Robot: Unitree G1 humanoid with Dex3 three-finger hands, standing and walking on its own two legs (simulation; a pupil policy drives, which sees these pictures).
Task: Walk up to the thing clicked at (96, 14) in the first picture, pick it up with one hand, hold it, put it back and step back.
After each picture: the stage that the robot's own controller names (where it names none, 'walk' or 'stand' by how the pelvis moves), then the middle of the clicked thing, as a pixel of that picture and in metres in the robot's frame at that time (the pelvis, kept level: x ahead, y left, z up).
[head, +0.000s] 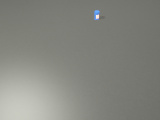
stand; (96, 15) +1.92 -0.22 -0.72
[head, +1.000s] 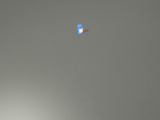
walk; (80, 29) +1.81 +0.15 -0.71
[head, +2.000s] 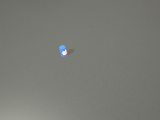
walk; (63, 51) +1.22 +0.29 -0.71
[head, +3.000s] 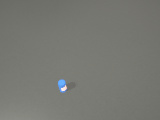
walk; (62, 86) +0.77 +0.25 -0.71
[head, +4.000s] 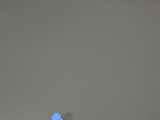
walk; out of the picture +0.47 +0.21 -0.70
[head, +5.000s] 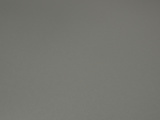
stand; out of the picture +0.38 +0.20 -0.72
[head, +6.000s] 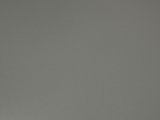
stand; out of the picture +0.35 +0.20 -0.71
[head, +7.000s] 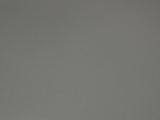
stand; out of the picture +0.32 +0.25 -0.72
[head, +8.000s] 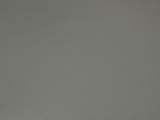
stand; out of the picture +0.32 +0.25 -0.72
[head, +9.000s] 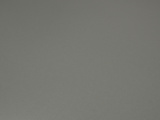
stand; out of the picture +0.36 +0.24 -0.72
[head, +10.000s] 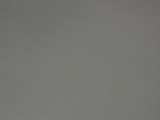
stand; out of the picture +0.35 +0.24 -0.73
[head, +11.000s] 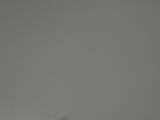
stand; out of the picture +0.39 +0.24 -0.71
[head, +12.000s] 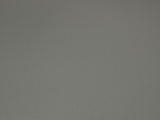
stand; out of the picture +0.34 +0.26 -0.72
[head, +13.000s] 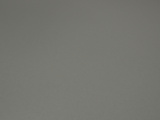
stand; out of the picture +0.36 +0.26 -0.73
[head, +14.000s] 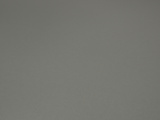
stand; out of the picture +0.37 +0.26 -0.73
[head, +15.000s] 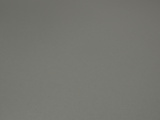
stand; out of the picture +0.36 +0.26 -0.73
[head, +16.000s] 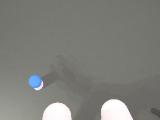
go down; (36, 83) +0.43 +0.25 -0.47
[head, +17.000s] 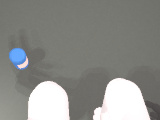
go down; (19, 59) +0.46 +0.27 -0.31
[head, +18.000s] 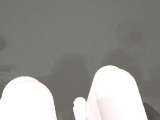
close in; out of the picture +0.44 +0.31 -0.24
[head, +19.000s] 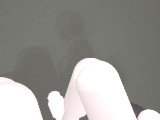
close; out of the picture +0.43 +0.33 -0.23
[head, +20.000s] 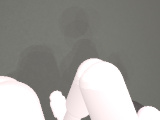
lift; out of the picture +0.40 +0.31 -0.23
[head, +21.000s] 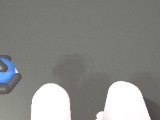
lift; (5, 74) +0.34 +0.28 -0.07
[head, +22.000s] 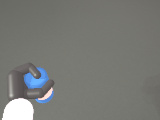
hold; (40, 86) +0.33 +0.16 +0.05
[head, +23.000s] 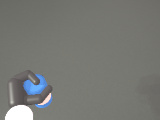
hold; (39, 91) +0.33 +0.17 +0.00
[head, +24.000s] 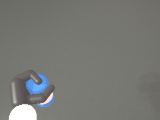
crouch; (41, 91) +0.33 +0.17 -0.01
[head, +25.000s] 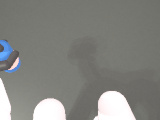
crouch; (5, 57) +0.44 +0.25 -0.08
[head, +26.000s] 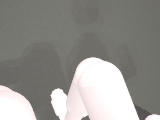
lower; out of the picture +0.43 +0.32 -0.23
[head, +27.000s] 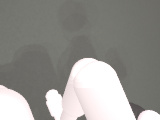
lower; out of the picture +0.42 +0.33 -0.23
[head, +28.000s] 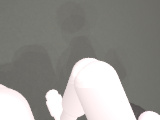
lower; out of the picture +0.43 +0.33 -0.23
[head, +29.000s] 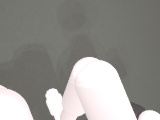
lower; out of the picture +0.43 +0.34 -0.23
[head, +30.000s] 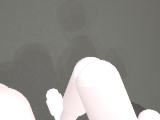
loosen; out of the picture +0.43 +0.34 -0.23
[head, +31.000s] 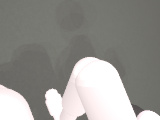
withdraw; out of the picture +0.42 +0.33 -0.23
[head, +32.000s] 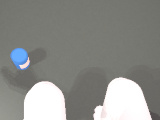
walk; (21, 59) +0.46 +0.27 -0.31
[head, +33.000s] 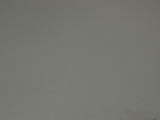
stand; out of the picture +0.39 +0.22 -0.66
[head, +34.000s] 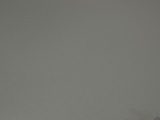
stand; out of the picture +0.40 +0.24 -0.67
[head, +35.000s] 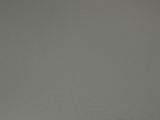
stand; out of the picture +0.40 +0.22 -0.68
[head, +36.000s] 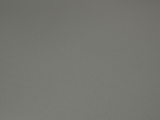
walk; out of the picture +0.41 +0.23 -0.72
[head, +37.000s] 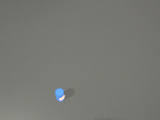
walk; (60, 95) +0.57 +0.17 -0.70
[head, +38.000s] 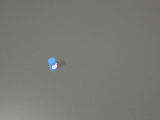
walk; (52, 64) +0.87 +0.29 -0.70
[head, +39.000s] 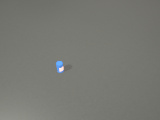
stand; (60, 67) +1.02 +0.24 -0.71
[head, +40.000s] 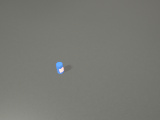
stand; (60, 67) +1.02 +0.25 -0.73
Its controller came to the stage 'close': yes
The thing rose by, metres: 0.71
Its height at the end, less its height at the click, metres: +0.00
